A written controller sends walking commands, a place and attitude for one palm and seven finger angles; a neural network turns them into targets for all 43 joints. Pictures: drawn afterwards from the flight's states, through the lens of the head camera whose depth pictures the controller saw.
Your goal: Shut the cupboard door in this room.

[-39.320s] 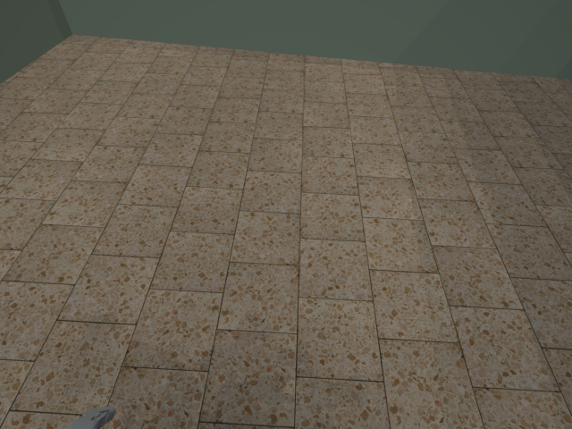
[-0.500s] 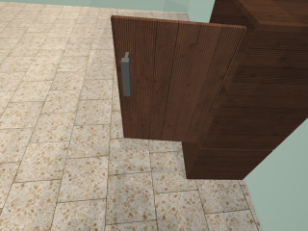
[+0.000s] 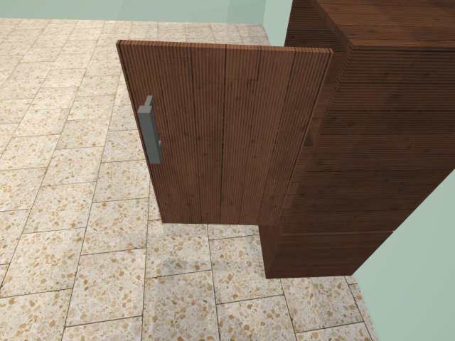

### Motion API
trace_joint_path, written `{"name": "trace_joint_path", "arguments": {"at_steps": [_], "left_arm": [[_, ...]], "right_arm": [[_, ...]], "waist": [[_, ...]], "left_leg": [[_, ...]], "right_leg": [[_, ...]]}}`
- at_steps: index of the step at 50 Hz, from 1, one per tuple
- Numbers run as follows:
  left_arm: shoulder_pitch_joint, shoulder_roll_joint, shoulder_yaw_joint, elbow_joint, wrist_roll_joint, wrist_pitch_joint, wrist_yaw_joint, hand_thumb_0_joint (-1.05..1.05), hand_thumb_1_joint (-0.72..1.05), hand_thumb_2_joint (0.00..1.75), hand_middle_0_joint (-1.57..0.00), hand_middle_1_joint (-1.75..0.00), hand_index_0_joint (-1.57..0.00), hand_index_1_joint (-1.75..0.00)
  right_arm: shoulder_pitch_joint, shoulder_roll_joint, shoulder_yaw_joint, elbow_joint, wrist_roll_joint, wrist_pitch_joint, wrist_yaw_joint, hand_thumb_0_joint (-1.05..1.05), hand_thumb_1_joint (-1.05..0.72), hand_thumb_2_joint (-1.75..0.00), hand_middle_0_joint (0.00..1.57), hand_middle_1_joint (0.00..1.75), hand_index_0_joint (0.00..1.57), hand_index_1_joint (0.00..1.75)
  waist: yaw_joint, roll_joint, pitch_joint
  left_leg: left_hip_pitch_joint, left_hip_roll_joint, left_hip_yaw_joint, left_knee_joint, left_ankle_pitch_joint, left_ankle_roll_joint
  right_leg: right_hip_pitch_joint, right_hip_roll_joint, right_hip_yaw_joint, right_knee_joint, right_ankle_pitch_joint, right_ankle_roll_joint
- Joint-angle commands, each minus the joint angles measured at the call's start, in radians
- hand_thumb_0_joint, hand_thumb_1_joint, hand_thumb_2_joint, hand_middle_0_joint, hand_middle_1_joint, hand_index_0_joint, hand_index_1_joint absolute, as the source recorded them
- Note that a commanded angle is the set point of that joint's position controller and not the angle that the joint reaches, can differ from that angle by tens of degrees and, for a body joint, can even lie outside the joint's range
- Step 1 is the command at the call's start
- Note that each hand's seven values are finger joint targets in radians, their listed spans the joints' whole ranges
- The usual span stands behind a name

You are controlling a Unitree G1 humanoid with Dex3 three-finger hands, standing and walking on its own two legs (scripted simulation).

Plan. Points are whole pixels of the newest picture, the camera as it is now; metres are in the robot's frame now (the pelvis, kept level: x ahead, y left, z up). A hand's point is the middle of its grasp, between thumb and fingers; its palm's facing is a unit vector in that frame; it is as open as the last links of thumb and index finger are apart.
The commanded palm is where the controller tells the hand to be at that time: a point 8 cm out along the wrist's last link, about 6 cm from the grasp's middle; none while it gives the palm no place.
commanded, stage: shuffle to correct the standing spot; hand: left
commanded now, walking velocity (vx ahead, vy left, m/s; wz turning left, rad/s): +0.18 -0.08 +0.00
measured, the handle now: (152, 130) +0.50 +0.19 +0.09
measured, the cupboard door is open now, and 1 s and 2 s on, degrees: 87 87 87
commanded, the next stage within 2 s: come to a stop and stand still in 0.02 s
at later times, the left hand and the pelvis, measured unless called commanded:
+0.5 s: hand out of the picture +0.08 +0.17 -0.18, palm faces +0.09 -0.98 -0.17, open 7.3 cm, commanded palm none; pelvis +0.07 +0.00 +0.00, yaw +2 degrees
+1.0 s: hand out of the picture +0.02 +0.15 -0.17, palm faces +0.07 -0.98 -0.17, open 7.4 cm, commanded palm none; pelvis +0.01 -0.01 +0.01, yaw +1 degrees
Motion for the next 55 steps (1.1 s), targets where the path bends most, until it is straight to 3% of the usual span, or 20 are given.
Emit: {"name": "trace_joint_path", "arguments": {"at_steps": [1, 3, 4, 5, 7, 12, 15, 17, 20, 22, 29, 34, 36, 38, 39, 43, 46, 49, 53, 55], "left_arm": [[-0.069, 0.044, 0.028, -0.110, -0.012, -0.047, -0.013, 0.00, 0.90, 0.90, -0.20, -0.30, -0.20, -0.30], [0.106, 0.051, 0.035, -0.040, -0.012, -0.051, -0.015, 0.00, 0.90, 0.90, -0.20, -0.30, -0.20, -0.30], [0.192, 0.120, 0.048, -0.013, -0.010, -0.059, -0.003, 0.00, 0.90, 0.90, -0.20, -0.30, -0.20, -0.30], [0.226, 0.198, 0.060, -0.001, -0.012, -0.064, 0.009, 0.00, 0.90, 0.90, -0.20, -0.30, -0.20, -0.30], [0.131, 0.175, 0.057, -0.031, -0.015, -0.063, 0.020, 0.00, 0.90, 0.90, -0.20, -0.30, -0.20, -0.30], [-0.050, 0.112, 0.023, -0.083, 0.000, -0.067, 0.039, 0.00, 0.90, 0.90, -0.20, -0.30, -0.20, -0.30], [-0.057, 0.140, 0.027, -0.084, -0.010, -0.053, 0.043, 0.00, 0.90, 0.90, -0.20, -0.30, -0.20, -0.30], [-0.063, 0.145, 0.026, -0.084, -0.018, -0.042, 0.046, 0.00, 0.90, 0.90, -0.20, -0.30, -0.20, -0.30], [-0.006, 0.087, 0.022, -0.105, -0.015, -0.015, 0.052, 0.00, 0.90, 0.90, -0.20, -0.30, -0.20, -0.30], [-0.012, 0.081, 0.020, -0.096, -0.016, 0.000, 0.053, 0.00, 0.90, 0.90, -0.20, -0.30, -0.20, -0.30], [-0.037, 0.083, 0.027, -0.123, -0.010, 0.011, 0.041, 0.00, 0.90, 0.90, -0.20, -0.30, -0.20, -0.30], [-0.006, 0.072, 0.032, -0.139, -0.007, 0.017, 0.035, 0.00, 0.90, 0.90, -0.20, -0.30, -0.20, -0.30], [0.083, 0.072, 0.036, -0.110, 0.000, 0.015, 0.032, 0.00, 0.90, 0.90, -0.20, -0.30, -0.20, -0.30], [0.039, 0.167, 0.038, -0.125, 0.011, 0.003, 0.037, 0.00, 0.90, 0.90, -0.20, -0.30, -0.20, -0.30], [-0.049, 0.195, 0.035, -0.162, 0.004, 0.000, 0.040, 0.00, 0.90, 0.90, -0.20, -0.30, -0.20, -0.30], [-0.151, 0.171, 0.033, -0.166, -0.006, -0.033, 0.033, 0.00, 0.90, 0.90, -0.20, -0.30, -0.20, -0.30], [-0.051, 0.185, 0.041, -0.131, 0.003, -0.041, 0.026, 0.00, 0.90, 0.90, -0.20, -0.30, -0.20, -0.30], [-0.030, 0.181, 0.039, -0.103, -0.004, -0.035, 0.021, 0.00, 0.90, 0.90, -0.20, -0.30, -0.20, -0.30], [-0.023, 0.073, 0.016, -0.088, -0.010, -0.028, 0.018, 0.00, 0.90, 0.90, -0.20, -0.30, -0.20, -0.30], [-0.056, 0.071, 0.008, -0.067, -0.005, -0.019, 0.022, 0.00, 0.90, 0.90, -0.20, -0.30, -0.20, -0.30]], "right_arm": [[0.073, -0.174, -0.037, 0.004, -0.004, 0.000, -0.020, 0.00, -0.90, -0.90, 0.20, 0.30, 0.20, 0.30], [0.006, -0.160, -0.037, -0.011, 0.007, 0.004, -0.013, 0.00, -0.90, -0.90, 0.20, 0.30, 0.20, 0.30], [0.006, -0.114, -0.031, -0.023, 0.018, 0.003, -0.006, 0.00, -0.90, -0.90, 0.20, 0.30, 0.20, 0.30], [-0.003, -0.066, -0.023, -0.052, 0.023, 0.008, -0.003, 0.00, -0.90, -0.90, 0.20, 0.30, 0.20, 0.30], [-0.044, -0.079, -0.034, -0.060, 0.014, 0.017, 0.005, 0.00, -0.90, -0.90, 0.20, 0.30, 0.20, 0.30], [0.016, -0.010, -0.009, -0.007, 0.021, 0.042, 0.012, 0.00, -0.90, -0.90, 0.20, 0.30, 0.20, 0.30], [0.018, -0.008, -0.003, 0.001, 0.029, 0.042, 0.009, 0.00, -0.90, -0.90, 0.20, 0.30, 0.20, 0.30], [0.026, -0.037, -0.013, -0.005, 0.028, 0.044, 0.006, 0.00, -0.90, -0.90, 0.20, 0.30, 0.20, 0.30], [0.008, -0.146, -0.037, -0.032, 0.021, 0.043, -0.003, 0.00, -0.90, -0.90, 0.20, 0.30, 0.20, 0.30], [-0.044, -0.143, -0.034, -0.042, 0.021, 0.046, -0.011, 0.00, -0.90, -0.90, 0.20, 0.30, 0.20, 0.30], [-0.080, -0.193, -0.064, -0.089, 0.011, 0.060, -0.026, 0.00, -0.90, -0.90, 0.20, 0.30, 0.20, 0.30], [-0.127, -0.192, -0.070, -0.109, 0.007, 0.070, -0.016, 0.00, -0.90, -0.90, 0.20, 0.30, 0.20, 0.30], [-0.166, -0.167, -0.065, -0.117, 0.011, 0.082, -0.003, 0.00, -0.90, -0.90, 0.20, 0.30, 0.20, 0.30], [-0.173, -0.057, -0.046, -0.140, 0.021, 0.105, 0.013, 0.00, -0.90, -0.90, 0.20, 0.30, 0.20, 0.30], [-0.199, -0.087, -0.050, -0.150, 0.014, 0.112, 0.020, 0.00, -0.90, -0.90, 0.20, 0.30, 0.20, 0.30], [-0.090, -0.086, -0.045, -0.076, 0.008, 0.090, 0.034, 0.00, -0.90, -0.90, 0.20, 0.30, 0.20, 0.30], [-0.092, -0.074, -0.034, -0.074, 0.013, 0.061, 0.034, 0.00, -0.90, -0.90, 0.20, 0.30, 0.20, 0.30], [-0.026, -0.058, -0.022, -0.043, 0.014, 0.043, 0.022, 0.00, -0.90, -0.90, 0.20, 0.30, 0.20, 0.30], [0.052, -0.152, -0.018, -0.005, 0.007, 0.031, 0.001, 0.00, -0.90, -0.90, 0.20, 0.30, 0.20, 0.30], [0.027, -0.121, -0.004, 0.008, 0.011, 0.029, -0.006, 0.00, -0.90, -0.90, 0.20, 0.30, 0.20, 0.30]], "waist": [[-0.003, 0.188, 0.117], [0.078, 0.082, 0.001], [0.112, -0.118, -0.058], [0.117, -0.330, -0.045], [0.077, -0.105, 0.061], [-0.005, -0.099, 0.057], [0.007, -0.114, -0.003], [-0.004, -0.105, -0.011], [0.019, 0.120, -0.032], [0.025, 0.248, -0.001], [-0.005, 0.125, -0.116], [0.016, 0.120, -0.116], [0.054, 0.056, -0.093], [0.036, -0.277, 0.053], [0.036, -0.215, 0.108], [-0.020, -0.112, 0.126], [0.031, -0.088, 0.093], [0.023, -0.103, 0.067], [0.026, 0.151, 0.017], [0.027, 0.196, 0.065]], "left_leg": [[0.021, 0.268, -0.235, -0.221, 0.461, 0.165], [-0.119, 0.137, -0.105, -0.055, 0.232, 0.081], [-0.253, 0.048, -0.021, 0.108, 0.053, 0.041], [-0.404, -0.030, 0.046, 0.327, -0.231, 0.008], [-0.456, 0.038, -0.034, 0.521, -0.181, 0.012], [-0.231, 0.043, -0.007, 0.252, -0.043, -0.030], [-0.114, -0.001, 0.031, 0.043, 0.127, -0.037], [-0.020, 0.007, 0.022, -0.091, 0.313, -0.033], [0.066, 0.203, -0.134, -0.101, 0.845, 0.073], [-0.007, 0.239, -0.197, -0.187, 0.851, 0.136], [0.175, 0.304, -0.229, -0.139, 0.933, 0.233], [0.031, 0.276, -0.184, -0.176, 0.592, 0.182], [-0.134, 0.179, -0.118, -0.168, 0.151, 0.095], [-0.291, -0.018, -0.003, 0.077, -0.111, -0.028], [-0.222, 0.000, -0.046, 0.225, -0.109, -0.033], [-0.212, 0.011, -0.042, 0.318, 0.033, -0.022], [-0.205, -0.005, -0.006, 0.124, -0.019, -0.023], [-0.043, -0.027, 0.011, -0.109, 0.064, -0.018], [0.006, 0.184, -0.224, -0.255, 0.185, 0.080], [-0.043, 0.155, -0.236, -0.319, 0.194, 0.086]], "right_leg": [[-0.113, -0.031, -0.024, -0.113, 0.020, -0.011], [0.227, 0.027, -0.079, -0.321, 0.282, -0.005], [0.392, -0.085, 0.062, -0.395, 0.280, -0.033], [0.422, -0.317, 0.381, -0.529, 0.236, -0.134], [0.275, -0.331, 0.405, -0.577, 0.096, -0.240], [0.151, -0.220, 0.053, -0.450, 0.846, -0.160], [0.186, -0.176, 0.008, -0.378, 0.867, -0.123], [0.155, -0.162, 0.011, -0.314, 0.796, -0.088], [0.074, -0.055, -0.034, -0.251, 0.334, 0.009], [0.103, -0.014, -0.034, -0.156, 0.081, 0.021], [-0.064, 0.026, 0.040, 0.065, -0.077, 0.019], [0.056, 0.021, 0.020, -0.079, 0.001, 0.013], [0.221, 0.026, -0.024, -0.323, 0.177, 0.010], [0.064, -0.235, 0.361, -0.651, -0.198, -0.108], [-0.122, -0.326, 0.427, -0.739, -0.335, -0.178], [-0.044, -0.186, 0.220, -0.629, -0.014, -0.126], [0.117, -0.189, 0.202, -0.560, 0.113, -0.140], [0.098, -0.149, 0.156, -0.481, 0.113, -0.108], [0.064, -0.013, -0.013, -0.300, 0.144, -0.009], [0.099, -0.011, -0.030, -0.284, 0.161, 0.005]]}}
